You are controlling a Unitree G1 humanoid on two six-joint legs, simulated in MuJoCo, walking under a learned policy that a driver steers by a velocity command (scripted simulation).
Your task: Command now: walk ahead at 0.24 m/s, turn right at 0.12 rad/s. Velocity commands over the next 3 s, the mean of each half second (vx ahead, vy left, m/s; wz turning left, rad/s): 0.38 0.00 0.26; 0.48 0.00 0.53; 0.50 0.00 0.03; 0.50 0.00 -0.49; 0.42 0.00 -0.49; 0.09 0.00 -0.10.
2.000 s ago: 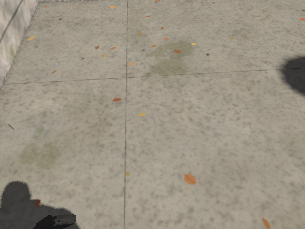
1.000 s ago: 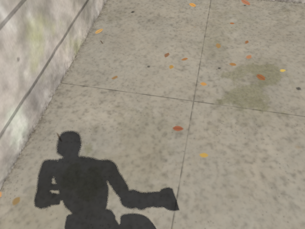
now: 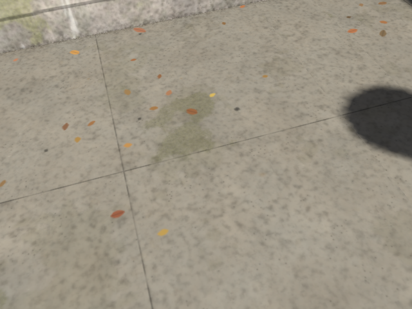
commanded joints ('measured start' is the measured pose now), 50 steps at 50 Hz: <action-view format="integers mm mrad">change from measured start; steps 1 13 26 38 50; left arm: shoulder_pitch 40 73 -51 -392 -16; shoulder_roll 166 226 161 112 112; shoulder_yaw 50 86 53 33 47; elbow -26 52 -41 -124 4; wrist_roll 0 -21 15 -3 17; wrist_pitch -40 -81 -123 -135 -116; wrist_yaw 13 -12 -16 -49 -28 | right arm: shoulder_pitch -90 -148 90 255 92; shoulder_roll -92 -67 -118 -129 -92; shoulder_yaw -30 8 -11 -23 -11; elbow -78 -122 -131 -45 -137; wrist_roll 5 13 -6 20 6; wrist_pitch -43 -50 -77 -46 -49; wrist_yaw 8 45 21 -28 -7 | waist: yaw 40 64 -1 -88 27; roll -190 -143 38 52 -79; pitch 54 76 -21 44 -16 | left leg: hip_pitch -283 -132 366 391 -212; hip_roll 36 34 140 94 21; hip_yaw -44 -22 -400 -381 -174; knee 55 -294 -739 -646 286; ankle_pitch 137 225 356 486 97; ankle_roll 17 63 291 216 33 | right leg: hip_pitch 144 125 -507 -413 129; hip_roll -247 -312 -106 8 -258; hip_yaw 320 92 44 38 315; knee -304 -297 623 53 -192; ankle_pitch -230 -71 41 354 164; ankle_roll -166 -153 47 68 -175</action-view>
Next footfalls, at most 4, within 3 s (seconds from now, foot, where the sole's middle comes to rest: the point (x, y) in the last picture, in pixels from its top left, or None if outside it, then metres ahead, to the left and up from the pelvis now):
0.34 left None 0.20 0.16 -0.78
0.88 right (197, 287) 0.58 0.09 -0.78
1.36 left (93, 265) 0.67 0.46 -0.78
1.88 right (140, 181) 1.02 0.33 -0.78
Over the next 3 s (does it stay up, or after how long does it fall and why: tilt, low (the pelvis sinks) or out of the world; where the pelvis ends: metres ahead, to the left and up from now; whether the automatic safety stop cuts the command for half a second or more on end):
stays up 1.24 0.43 -0.01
